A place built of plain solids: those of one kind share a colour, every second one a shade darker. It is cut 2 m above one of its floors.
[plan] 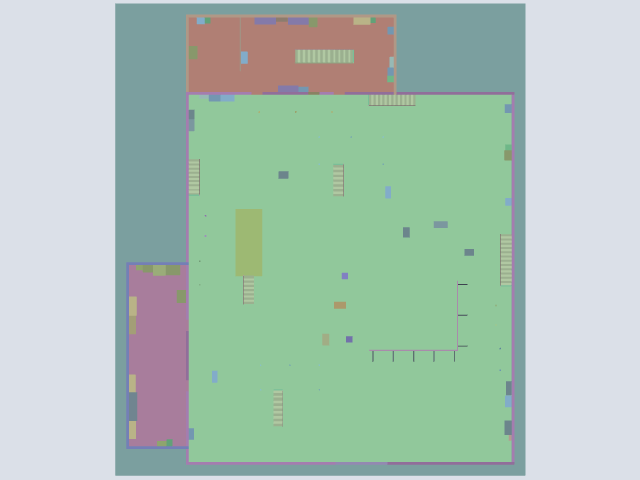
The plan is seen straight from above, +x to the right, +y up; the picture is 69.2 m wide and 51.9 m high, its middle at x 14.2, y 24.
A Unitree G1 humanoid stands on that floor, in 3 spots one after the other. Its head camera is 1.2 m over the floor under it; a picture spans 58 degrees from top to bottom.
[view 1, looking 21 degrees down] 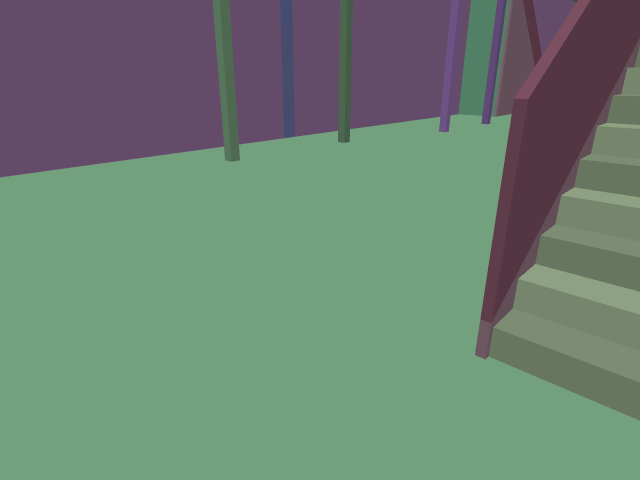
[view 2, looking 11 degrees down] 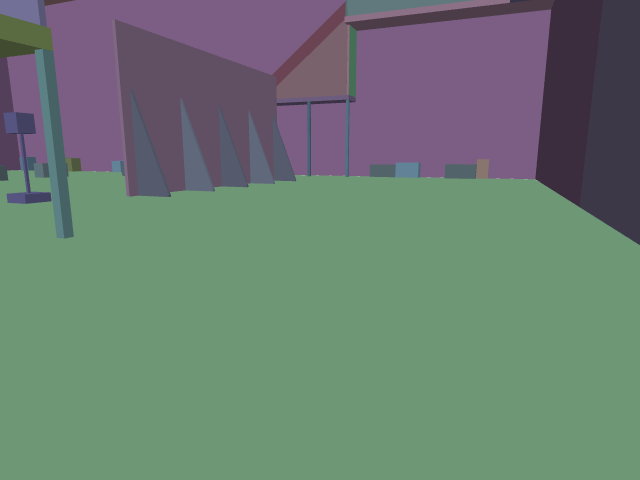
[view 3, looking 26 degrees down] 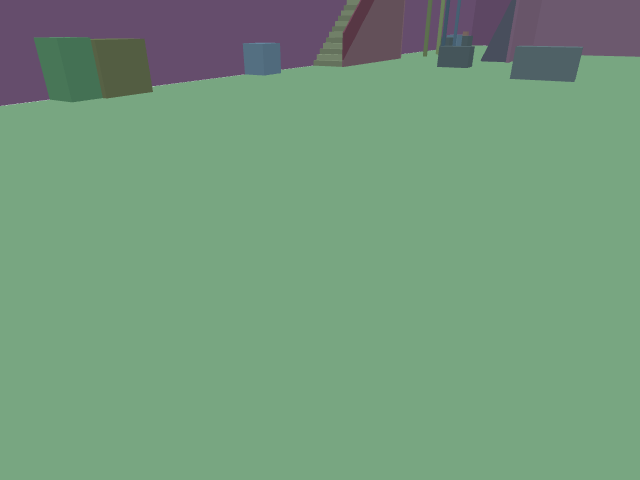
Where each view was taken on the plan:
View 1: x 6.51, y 15.36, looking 133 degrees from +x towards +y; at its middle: floor_bay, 3.35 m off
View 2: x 9.65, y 1.88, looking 22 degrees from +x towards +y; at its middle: floor_bay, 6.29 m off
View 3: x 26.27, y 39.14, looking -60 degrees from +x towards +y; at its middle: floor_bay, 2.74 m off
